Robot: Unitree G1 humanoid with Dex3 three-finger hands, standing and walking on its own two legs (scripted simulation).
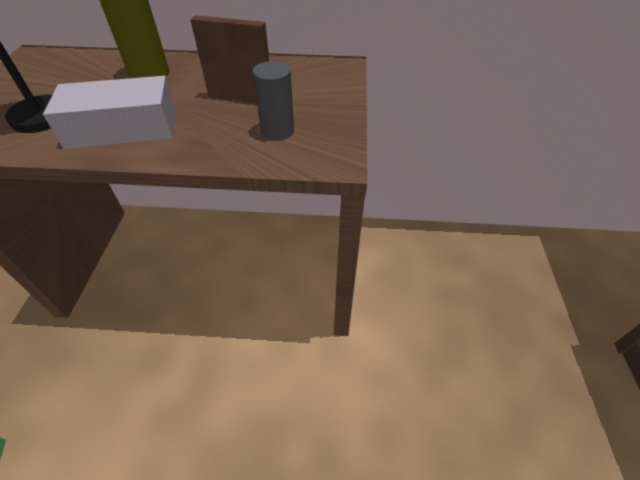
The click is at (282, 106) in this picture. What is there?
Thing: squat round
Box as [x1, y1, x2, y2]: [253, 61, 293, 140]
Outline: 267,61 260,63 253,68 253,77 261,133 264,137 272,140 281,140 287,138 293,132 290,69 288,65 285,63 278,61
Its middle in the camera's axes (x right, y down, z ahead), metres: -0.10 -0.30 +0.86
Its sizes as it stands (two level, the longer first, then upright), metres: 0.077 0.077 0.147
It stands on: a support 0.72 m high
